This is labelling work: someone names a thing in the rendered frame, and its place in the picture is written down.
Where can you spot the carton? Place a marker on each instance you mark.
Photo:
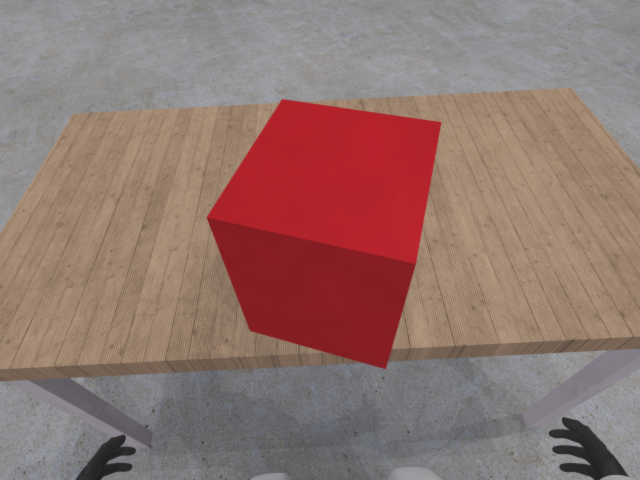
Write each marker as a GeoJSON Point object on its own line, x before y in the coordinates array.
{"type": "Point", "coordinates": [319, 228]}

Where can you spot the right robot hand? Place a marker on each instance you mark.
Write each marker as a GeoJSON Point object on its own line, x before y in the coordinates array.
{"type": "Point", "coordinates": [603, 463]}

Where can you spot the table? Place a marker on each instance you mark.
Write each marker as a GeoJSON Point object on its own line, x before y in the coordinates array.
{"type": "Point", "coordinates": [530, 245]}

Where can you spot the left robot hand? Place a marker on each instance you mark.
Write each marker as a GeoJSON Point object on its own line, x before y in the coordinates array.
{"type": "Point", "coordinates": [97, 468]}

